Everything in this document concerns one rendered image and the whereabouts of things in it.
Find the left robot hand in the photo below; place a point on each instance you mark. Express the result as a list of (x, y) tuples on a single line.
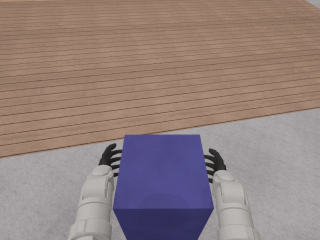
[(107, 160)]

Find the right robot forearm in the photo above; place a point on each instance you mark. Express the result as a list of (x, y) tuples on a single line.
[(233, 209)]

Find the carton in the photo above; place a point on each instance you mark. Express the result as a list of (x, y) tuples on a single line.
[(162, 190)]

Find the left robot forearm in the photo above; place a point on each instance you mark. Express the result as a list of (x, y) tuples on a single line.
[(92, 220)]

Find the right robot hand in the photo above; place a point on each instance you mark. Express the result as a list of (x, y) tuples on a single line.
[(218, 163)]

